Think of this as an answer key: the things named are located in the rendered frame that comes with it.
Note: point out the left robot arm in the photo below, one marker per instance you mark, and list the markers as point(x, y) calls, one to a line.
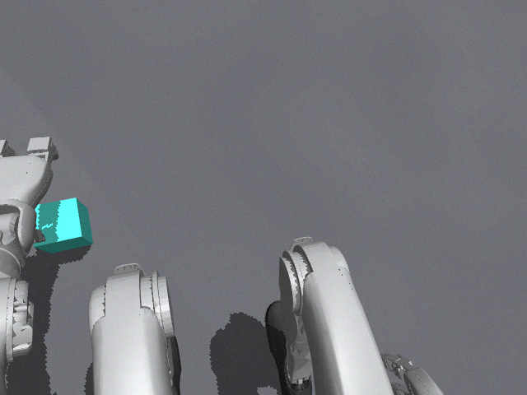
point(17, 232)

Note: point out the cube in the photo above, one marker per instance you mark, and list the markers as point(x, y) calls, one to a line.
point(65, 225)

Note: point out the right robot foot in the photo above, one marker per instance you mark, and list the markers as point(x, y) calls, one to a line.
point(277, 345)

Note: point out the right robot hand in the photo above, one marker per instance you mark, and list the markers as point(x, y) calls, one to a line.
point(418, 382)

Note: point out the left robot hand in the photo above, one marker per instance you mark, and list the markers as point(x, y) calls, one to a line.
point(27, 178)

